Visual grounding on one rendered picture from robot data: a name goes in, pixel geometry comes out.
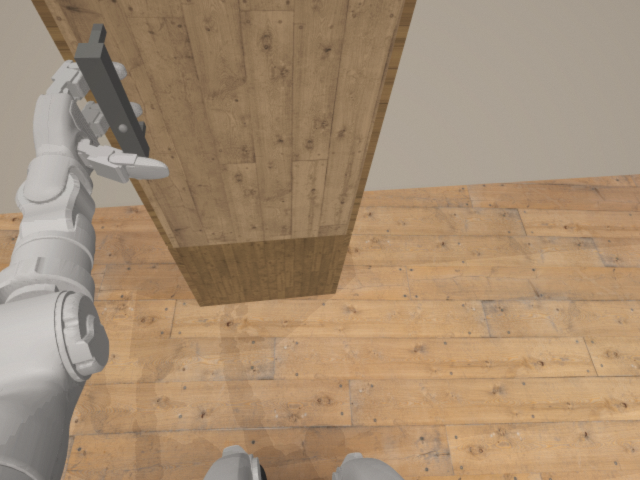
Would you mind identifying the left robot hand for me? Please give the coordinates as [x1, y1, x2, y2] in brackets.
[33, 60, 169, 184]

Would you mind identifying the handle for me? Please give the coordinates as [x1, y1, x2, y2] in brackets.
[74, 24, 150, 158]

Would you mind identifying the cupboard door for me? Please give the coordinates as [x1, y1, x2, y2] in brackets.
[44, 0, 405, 248]

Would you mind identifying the left robot forearm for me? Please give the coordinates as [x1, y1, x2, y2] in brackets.
[0, 154, 96, 305]

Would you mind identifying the right robot thigh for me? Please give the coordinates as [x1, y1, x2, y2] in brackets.
[332, 458, 405, 480]

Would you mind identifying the robot left upper arm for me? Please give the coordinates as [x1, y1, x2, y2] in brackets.
[0, 291, 109, 480]

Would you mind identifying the left robot shin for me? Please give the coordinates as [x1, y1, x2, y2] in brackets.
[222, 445, 249, 457]

